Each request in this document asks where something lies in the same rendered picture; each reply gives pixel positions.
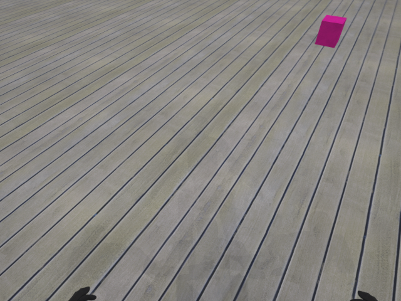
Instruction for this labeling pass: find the carton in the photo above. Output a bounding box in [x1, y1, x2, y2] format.
[315, 15, 347, 48]

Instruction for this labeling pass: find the robot left hand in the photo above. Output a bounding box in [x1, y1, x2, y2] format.
[69, 287, 96, 301]

